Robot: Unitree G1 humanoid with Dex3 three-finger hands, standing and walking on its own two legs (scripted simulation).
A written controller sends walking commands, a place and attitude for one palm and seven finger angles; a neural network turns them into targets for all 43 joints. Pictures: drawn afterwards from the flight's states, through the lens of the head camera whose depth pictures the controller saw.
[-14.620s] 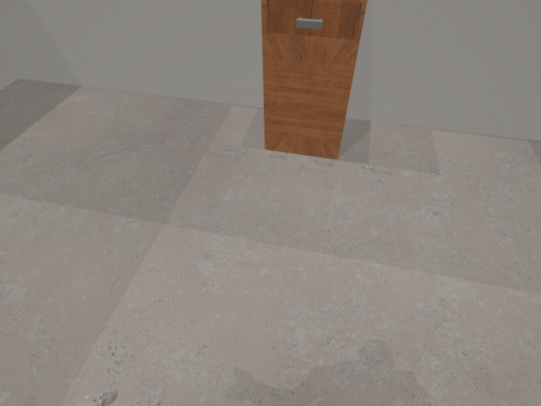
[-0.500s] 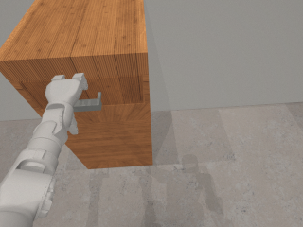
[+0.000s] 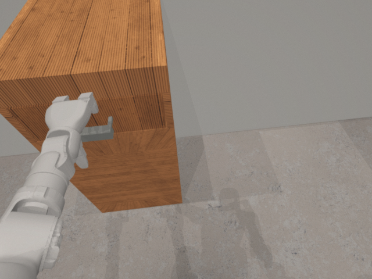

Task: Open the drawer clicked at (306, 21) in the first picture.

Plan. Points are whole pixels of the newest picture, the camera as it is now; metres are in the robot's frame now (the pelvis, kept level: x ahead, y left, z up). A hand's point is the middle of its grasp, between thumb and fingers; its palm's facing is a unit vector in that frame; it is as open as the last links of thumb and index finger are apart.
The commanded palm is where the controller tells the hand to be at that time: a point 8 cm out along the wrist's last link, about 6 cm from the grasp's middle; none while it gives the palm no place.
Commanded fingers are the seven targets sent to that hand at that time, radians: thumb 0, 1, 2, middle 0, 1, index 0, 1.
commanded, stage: move the hooked fingers above the handle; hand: left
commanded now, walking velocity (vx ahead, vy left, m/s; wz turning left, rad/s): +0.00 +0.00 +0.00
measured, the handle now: (93, 127) +0.51 +0.25 -0.01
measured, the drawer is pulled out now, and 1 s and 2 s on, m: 0.00 0.00 0.00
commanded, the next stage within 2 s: lift the fingers back up to retry in 1.94 s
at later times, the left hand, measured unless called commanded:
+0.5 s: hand (78, 127) +0.45 +0.25 +0.05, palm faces -0.08 -0.02 -1.00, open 13.8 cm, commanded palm +0.44 +0.25 +0.11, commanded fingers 0.00 -0.50 0.30 -0.30 -1.20 -0.30 -1.20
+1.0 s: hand (83, 127) +0.46 +0.25 +0.05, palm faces -0.10 -0.03 -0.99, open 13.7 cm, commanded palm +0.44 +0.24 +0.11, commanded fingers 0.00 -0.50 0.30 -0.30 -1.20 -0.30 -1.20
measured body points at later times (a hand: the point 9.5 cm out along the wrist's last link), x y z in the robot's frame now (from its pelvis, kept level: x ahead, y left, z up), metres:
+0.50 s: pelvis +0.00 +0.01 +0.00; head +0.06 +0.00 +0.44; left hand +0.45 +0.25 +0.11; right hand +0.04 -0.26 -0.13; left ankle -0.02 +0.10 -0.72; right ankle -0.03 -0.10 -0.72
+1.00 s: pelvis +0.00 +0.01 +0.00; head +0.06 +0.01 +0.44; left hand +0.46 +0.24 +0.11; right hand +0.04 -0.25 -0.14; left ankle -0.02 +0.10 -0.72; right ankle -0.03 -0.10 -0.72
